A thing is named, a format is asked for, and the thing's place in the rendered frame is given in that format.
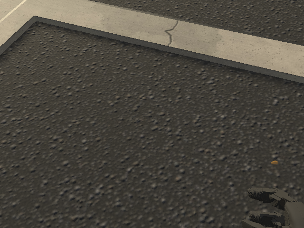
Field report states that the right robot hand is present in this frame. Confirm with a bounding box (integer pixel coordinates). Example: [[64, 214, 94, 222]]
[[241, 187, 304, 228]]

